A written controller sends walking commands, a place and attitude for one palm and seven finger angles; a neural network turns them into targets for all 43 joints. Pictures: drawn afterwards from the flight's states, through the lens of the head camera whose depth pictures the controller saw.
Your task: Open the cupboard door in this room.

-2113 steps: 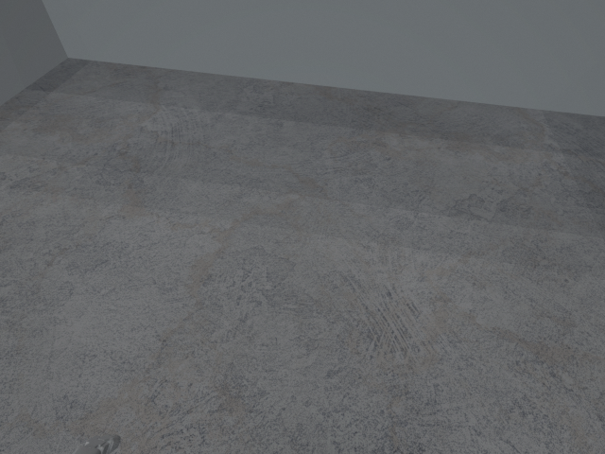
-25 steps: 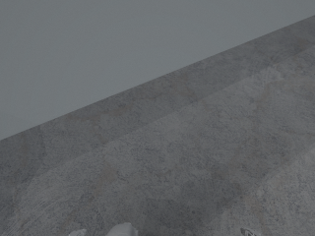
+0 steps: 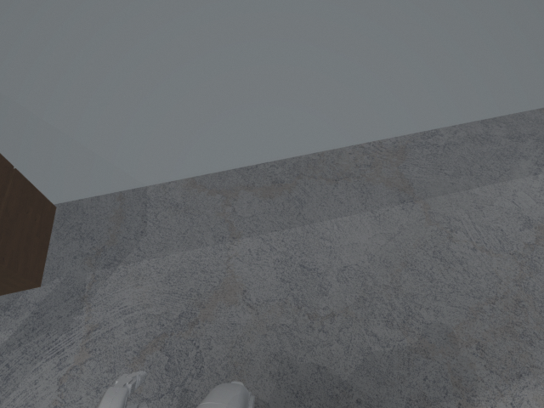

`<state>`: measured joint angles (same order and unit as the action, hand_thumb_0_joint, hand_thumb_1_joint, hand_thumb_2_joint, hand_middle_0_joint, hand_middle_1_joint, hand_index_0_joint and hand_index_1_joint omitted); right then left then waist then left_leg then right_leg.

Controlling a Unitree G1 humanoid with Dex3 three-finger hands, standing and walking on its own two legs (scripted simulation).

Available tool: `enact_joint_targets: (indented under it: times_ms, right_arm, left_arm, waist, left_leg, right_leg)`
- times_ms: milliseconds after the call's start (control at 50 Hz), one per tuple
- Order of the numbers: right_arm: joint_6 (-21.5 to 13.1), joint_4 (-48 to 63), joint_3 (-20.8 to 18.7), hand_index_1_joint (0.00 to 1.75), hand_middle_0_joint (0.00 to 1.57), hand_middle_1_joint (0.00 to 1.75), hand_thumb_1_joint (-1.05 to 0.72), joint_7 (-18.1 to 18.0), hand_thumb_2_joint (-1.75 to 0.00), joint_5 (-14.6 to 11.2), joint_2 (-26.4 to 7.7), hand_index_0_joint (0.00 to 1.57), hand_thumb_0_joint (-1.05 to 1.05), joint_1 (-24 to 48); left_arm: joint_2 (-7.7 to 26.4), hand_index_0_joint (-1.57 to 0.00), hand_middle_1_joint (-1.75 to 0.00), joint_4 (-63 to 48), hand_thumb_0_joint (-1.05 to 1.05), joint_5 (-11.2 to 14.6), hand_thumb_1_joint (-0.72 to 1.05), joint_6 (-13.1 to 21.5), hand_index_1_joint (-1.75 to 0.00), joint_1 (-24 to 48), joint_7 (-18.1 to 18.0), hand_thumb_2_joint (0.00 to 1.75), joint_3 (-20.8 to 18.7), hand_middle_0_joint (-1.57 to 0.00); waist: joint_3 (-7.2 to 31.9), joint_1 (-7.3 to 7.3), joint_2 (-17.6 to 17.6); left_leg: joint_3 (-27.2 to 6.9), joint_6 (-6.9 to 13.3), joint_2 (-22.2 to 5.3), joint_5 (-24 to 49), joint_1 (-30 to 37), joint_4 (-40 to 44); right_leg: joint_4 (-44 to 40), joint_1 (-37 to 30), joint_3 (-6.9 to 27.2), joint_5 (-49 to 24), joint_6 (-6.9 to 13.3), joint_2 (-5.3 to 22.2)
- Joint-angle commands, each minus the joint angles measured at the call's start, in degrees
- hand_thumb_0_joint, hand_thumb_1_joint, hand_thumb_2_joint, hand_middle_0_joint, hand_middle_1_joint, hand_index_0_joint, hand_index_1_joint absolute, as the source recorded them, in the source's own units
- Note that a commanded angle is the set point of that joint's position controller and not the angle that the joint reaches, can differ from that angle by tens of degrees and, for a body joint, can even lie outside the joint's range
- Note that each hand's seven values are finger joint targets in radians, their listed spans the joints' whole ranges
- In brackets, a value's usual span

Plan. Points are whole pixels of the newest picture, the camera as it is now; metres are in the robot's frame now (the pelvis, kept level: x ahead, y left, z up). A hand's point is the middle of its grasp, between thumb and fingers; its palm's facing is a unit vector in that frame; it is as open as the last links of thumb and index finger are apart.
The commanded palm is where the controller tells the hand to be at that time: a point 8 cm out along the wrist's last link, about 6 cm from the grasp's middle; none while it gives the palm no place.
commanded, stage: turn to face it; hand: left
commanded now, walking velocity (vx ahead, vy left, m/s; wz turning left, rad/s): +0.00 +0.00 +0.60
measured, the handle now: out of the picture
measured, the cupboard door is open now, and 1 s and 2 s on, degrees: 49 49 49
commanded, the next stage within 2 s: take the last steps up to it in 1.58 s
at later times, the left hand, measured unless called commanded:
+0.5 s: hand out of the picture +0.04 +0.23 -0.16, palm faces +0.33 -0.91 -0.26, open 7.4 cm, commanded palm none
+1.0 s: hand out of the picture -0.02 +0.19 -0.19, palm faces +0.60 -0.77 -0.21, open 7.4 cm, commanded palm none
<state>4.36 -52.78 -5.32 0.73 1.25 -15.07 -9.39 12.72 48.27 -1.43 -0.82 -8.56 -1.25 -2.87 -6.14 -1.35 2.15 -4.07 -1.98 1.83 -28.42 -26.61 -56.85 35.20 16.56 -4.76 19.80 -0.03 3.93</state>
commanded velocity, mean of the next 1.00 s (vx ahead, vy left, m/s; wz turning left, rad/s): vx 0.00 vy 0.00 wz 0.60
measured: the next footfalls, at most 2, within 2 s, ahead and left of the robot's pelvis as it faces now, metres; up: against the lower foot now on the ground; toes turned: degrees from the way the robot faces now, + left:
left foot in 0.28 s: +0.04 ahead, +0.12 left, +0.00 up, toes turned +16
right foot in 0.62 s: +0.13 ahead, -0.14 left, +0.00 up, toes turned +20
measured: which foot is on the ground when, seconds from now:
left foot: up 0.00-0.26, down 0.28-0.62, up 0.64-0.92, down 0.94-1.00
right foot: down 0.00-0.26, up 0.28-0.60, down 0.62-0.92, up 0.94-1.00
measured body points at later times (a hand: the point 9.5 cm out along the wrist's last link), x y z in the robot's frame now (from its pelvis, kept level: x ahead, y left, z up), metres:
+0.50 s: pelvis +0.02 +0.00 +0.01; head +0.07 +0.03 +0.45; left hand +0.03 +0.28 -0.14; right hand +0.20 -0.22 -0.13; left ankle +0.00 +0.11 -0.73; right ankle +0.06 -0.16 -0.67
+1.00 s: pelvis +0.05 -0.01 -0.01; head +0.08 +0.05 +0.44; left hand -0.05 +0.23 -0.17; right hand +0.30 -0.16 -0.13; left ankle -0.01 +0.07 -0.73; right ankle +0.09 -0.16 -0.69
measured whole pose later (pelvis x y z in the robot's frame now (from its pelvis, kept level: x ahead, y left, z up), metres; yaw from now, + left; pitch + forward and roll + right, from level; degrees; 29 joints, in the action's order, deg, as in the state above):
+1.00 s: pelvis +0.05 -0.01 -0.01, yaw +37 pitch +1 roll +0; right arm 1.6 -50.4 -3.5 1.5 1.5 -12.9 -6.5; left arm 14.0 51.4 -1.2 -3.4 -11.6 -0.8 -3.4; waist -6.6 -0.2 -4.4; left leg 3.2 2.4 0.8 -18.4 -20.1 -38.0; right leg 55.8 22.1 -5.8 31.0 -4.5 8.2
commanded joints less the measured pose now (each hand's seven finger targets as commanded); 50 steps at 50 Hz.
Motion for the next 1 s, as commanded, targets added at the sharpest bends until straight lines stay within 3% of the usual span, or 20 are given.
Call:
enact_joint_targets:
  times_ms: [0,120,200,220,240,260,320,380,460,540,560,600,620,700,800,860,880,900,920,980]
  right_arm:
    - [-1.19,5.30,-0.24,0.30,0.20,0.30,-0.90,0.67,-0.90,-0.44,-3.23,0.20,0.00,2.78]
    - [-1.68,6.14,1.05,0.30,0.20,0.30,-0.90,1.28,-0.90,-0.79,-0.84,0.20,0.00,7.41]
    - [-2.50,5.50,0.79,0.30,0.20,0.30,-0.90,0.89,-0.90,-0.51,-2.72,0.20,0.00,2.47]
    - [-2.90,4.67,0.01,0.30,0.20,0.30,-0.90,0.87,-0.90,-0.22,-5.38,0.20,0.00,-1.47]
    - [-3.39,4.18,-1.88,0.30,0.20,0.30,-0.90,0.45,-0.90,0.44,-12.59,0.20,0.00,-6.00]
    - [-2.74,3.14,-2.43,0.30,0.20,0.30,-0.90,0.00,-0.90,0.08,-15.58,0.20,0.00,-9.59]
    - [-3.24,4.91,-1.26,0.30,0.20,0.30,-0.90,-1.60,-0.90,0.26,-11.26,0.20,0.00,-2.48]
    - [-3.59,5.31,-0.70,0.30,0.20,0.30,-0.90,-1.62,-0.90,0.26,-9.84,0.20,0.00,0.52]
    - [-3.19,4.87,-1.19,0.30,0.20,0.30,-0.90,-1.23,-0.90,0.40,-10.21,0.20,0.00,0.49]
    - [-2.52,5.90,-1.74,0.30,0.20,0.30,-0.90,-1.06,-0.90,0.08,-10.28,0.20,0.00,3.47]
    - [-2.44,6.36,-1.54,0.30,0.20,0.30,-0.90,-0.95,-0.90,-0.31,-8.98,0.20,0.00,4.25]
    - [-2.46,8.66,-0.94,0.30,0.20,0.30,-0.90,-0.20,-0.90,-0.69,-4.11,0.20,0.00,4.56]
    - [-2.01,8.63,-1.19,0.30,0.20,0.30,-0.90,-0.09,-0.90,-0.27,-5.40,0.20,0.00,4.21]
    - [-1.09,5.79,-0.38,0.30,0.20,0.30,-0.90,0.92,-0.90,-0.46,-2.86,0.20,0.00,3.86]
    - [-1.86,6.34,0.85,0.30,0.20,0.30,-0.90,1.32,-0.90,-0.88,-1.02,0.20,0.00,6.63]
    - [-2.49,5.54,0.57,0.30,0.20,0.30,-0.90,1.06,-0.90,-0.60,-2.74,0.20,0.00,2.36]
    - [-2.99,4.59,-0.24,0.30,0.20,0.30,-0.90,0.99,-0.90,-0.39,-5.82,0.20,0.00,-1.82]
    - [-3.44,4.31,-2.03,0.30,0.20,0.30,-0.90,0.59,-0.90,0.29,-12.87,0.20,0.00,-6.16]
    - [-2.90,3.07,-2.41,0.30,0.20,0.30,-0.90,0.12,-0.90,0.02,-15.16,0.20,0.00,-10.23]
    - [-3.40,4.21,-1.31,0.30,0.20,0.30,-0.90,-1.68,-0.90,0.29,-11.01,0.20,0.00,-3.85]
  left_arm:
    - [8.52,-0.20,-0.30,-3.53,0.00,0.25,0.90,1.32,-0.30,-1.81,-0.76,0.90,-1.89,-0.20]
    - [11.08,-0.20,-0.30,-0.70,0.00,-0.16,0.90,1.48,-0.30,-7.51,-0.68,0.90,-2.91,-0.20]
    - [12.22,-0.20,-0.30,-0.82,0.00,0.46,0.90,1.31,-0.30,-6.19,-0.16,0.90,-3.63,-0.20]
    - [11.45,-0.20,-0.30,-1.27,0.00,0.74,0.90,1.20,-0.30,-5.20,0.10,0.90,-3.51,-0.20]
    - [7.35,-0.20,-0.30,-3.57,0.00,1.24,0.90,0.77,-0.30,-4.81,0.52,0.90,-2.85,-0.20]
    - [6.62,-0.20,-0.30,-5.80,0.00,0.70,0.90,0.16,-0.30,-1.01,0.22,0.90,-1.83,-0.20]
    - [7.02,-0.20,-0.30,-3.91,0.00,0.57,0.90,-0.62,-0.30,2.21,0.23,0.90,-2.32,-0.20]
    - [5.98,-0.20,-0.30,-2.03,0.00,0.57,0.90,-1.05,-0.30,-1.16,0.89,0.90,-2.41,-0.20]
    - [5.54,-0.20,-0.30,-2.73,0.00,0.64,0.90,-0.94,-0.30,-0.27,1.00,0.90,-2.19,-0.20]
    - [6.22,-0.20,-0.30,-2.15,0.00,0.87,0.90,-0.08,-0.30,-5.22,0.75,0.90,-2.33,-0.20]
    - [7.84,-0.20,-0.30,-1.65,0.00,0.78,0.90,0.43,-0.30,-7.72,0.46,0.90,-2.75,-0.20]
    - [15.79,-0.20,-0.30,-2.16,0.00,-0.47,0.90,1.05,-0.30,-8.99,-0.32,0.90,-3.94,-0.20]
    - [14.15,-0.20,-0.30,-2.81,0.00,-0.05,0.90,0.98,-0.30,-7.01,-0.62,0.90,-3.55,-0.20]
    - [9.23,-0.20,-0.30,-3.72,0.00,-0.01,0.90,1.16,-0.30,-1.67,-0.65,0.90,-2.14,-0.20]
    - [12.16,-0.20,-0.30,-1.59,0.00,-0.24,0.90,1.18,-0.30,-6.35,-0.52,0.90,-3.25,-0.20]
    - [12.39,-0.20,-0.30,-1.25,0.00,0.32,0.90,0.84,-0.30,-5.77,-0.04,0.90,-3.71,-0.20]
    - [11.43,-0.20,-0.30,-1.94,0.00,0.79,0.90,0.61,-0.30,-4.93,0.21,0.90,-3.66,-0.20]
    - [7.27,-0.20,-0.30,-4.06,0.00,1.18,0.90,0.26,-0.30,-4.69,0.71,0.90,-2.74,-0.20]
    - [6.39,-0.20,-0.30,-6.14,0.00,0.58,0.90,-0.20,-0.30,0.06,0.38,0.90,-1.55,-0.20]
    - [6.84,-0.20,-0.30,-3.67,0.00,0.73,0.90,-0.66,-0.30,2.52,0.25,0.90,-2.17,-0.20]
  waist:
    - [7.06,0.86,-16.28]
    - [8.10,4.11,-14.17]
    - [10.90,0.96,-11.89]
    - [13.39,-1.36,-6.82]
    - [15.55,-3.78,12.29]
    - [14.89,-5.21,13.23]
    - [9.18,-2.14,9.35]
    - [9.16,0.48,5.28]
    - [8.90,0.12,7.16]
    - [9.45,2.67,7.44]
    - [10.03,4.24,3.25]
    - [8.53,5.51,-21.10]
    - [7.79,4.25,-15.22]
    - [6.37,1.04,-16.02]
    - [8.33,3.84,-14.51]
    - [9.36,1.40,-12.09]
    - [12.04,-1.28,-5.15]
    - [14.29,-3.30,13.73]
    - [13.40,-5.03,12.84]
    - [9.58,-2.23,10.14]
  left_leg:
    - [3.75,-1.87,-3.62,2.51,-6.80,-10.97]
    - [9.58,-1.39,-2.35,2.22,-0.62,10.63]
    - [11.42,0.48,-0.85,12.75,11.41,26.31]
    - [7.93,2.08,-3.93,23.54,21.20,31.50]
    - [-14.35,10.65,-20.54,45.49,32.11,32.63]
    - [-20.70,17.35,-27.73,52.32,30.09,33.89]
    - [-14.87,13.93,-20.14,36.28,18.51,35.90]
    - [-9.43,11.36,-15.41,34.86,17.09,35.99]
    - [-10.26,10.67,-13.56,29.54,14.50,36.12]
    - [-12.28,8.77,-11.33,28.01,7.82,31.46]
    - [-11.30,6.58,-8.76,22.81,3.42,27.87]
    - [2.28,-0.07,2.54,-7.62,-8.67,0.75]
    - [-0.11,0.37,-0.52,-6.09,-6.62,-7.91]
    - [4.28,-1.48,-3.03,1.56,-4.80,-8.19]
    - [9.72,-1.17,-1.86,2.10,1.18,11.69]
    - [10.56,0.04,-0.99,12.14,11.49,26.01]
    - [6.21,1.72,-4.46,21.85,21.07,31.67]
    - [-16.69,10.22,-21.13,42.38,30.45,33.61]
    - [-20.57,15.39,-26.58,48.85,28.04,34.49]
    - [-15.29,13.73,-19.52,39.50,19.47,35.77]
  right_leg:
    - [-13.88,-9.91,5.48,-32.43,6.66,14.36]
    - [-9.62,-16.57,0.91,-42.94,6.09,15.76]
    - [-0.70,-12.52,-3.20,-40.85,2.77,15.39]
    - [8.04,-5.88,-5.15,-34.59,0.11,14.18]
    - [21.83,12.29,-6.76,2.56,-4.56,5.65]
    - [29.70,17.53,-0.52,20.40,-4.58,2.91]
    - [32.62,17.88,5.60,10.21,-4.61,3.59]
    - [26.58,13.55,4.33,5.47,-4.69,1.67]
    - [15.49,8.04,2.68,5.40,-4.43,-0.81]
    - [-1.22,-4.81,1.12,-1.53,-3.82,-3.40]
    - [-9.59,-11.33,2.66,-5.90,-3.34,-1.54]
    - [-21.70,-12.60,26.85,-8.56,7.53,24.25]
    - [-20.35,-7.28,23.57,-9.89,10.06,24.55]
    - [-14.45,-7.31,5.84,-27.53,6.64,14.52]
    - [-9.61,-13.67,1.69,-36.60,6.03,16.12]
    - [-2.56,-9.14,-1.75,-32.30,2.30,15.27]
    - [5.82,-2.27,-4.15,-25.52,-0.50,13.98]
    - [19.98,14.23,-6.30,7.23,-5.35,5.17]
    - [27.62,17.85,0.05,19.26,-4.87,3.33]
    - [32.82,18.31,5.72,9.69,-4.75,3.46]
